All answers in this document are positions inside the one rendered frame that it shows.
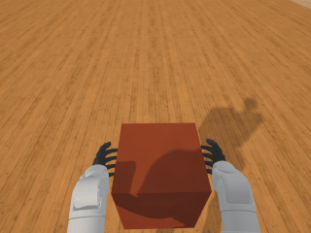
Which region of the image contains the left robot hand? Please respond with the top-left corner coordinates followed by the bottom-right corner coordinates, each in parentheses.
top-left (92, 142), bottom-right (118, 178)

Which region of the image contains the robot left forearm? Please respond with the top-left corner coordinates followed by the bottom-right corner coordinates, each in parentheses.
top-left (67, 164), bottom-right (110, 233)

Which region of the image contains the carton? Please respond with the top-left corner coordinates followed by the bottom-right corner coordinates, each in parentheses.
top-left (111, 122), bottom-right (212, 230)

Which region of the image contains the right robot hand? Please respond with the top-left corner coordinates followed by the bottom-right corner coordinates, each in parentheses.
top-left (201, 139), bottom-right (226, 175)

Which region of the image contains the robot right forearm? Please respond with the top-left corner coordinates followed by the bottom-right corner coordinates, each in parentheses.
top-left (212, 160), bottom-right (261, 233)

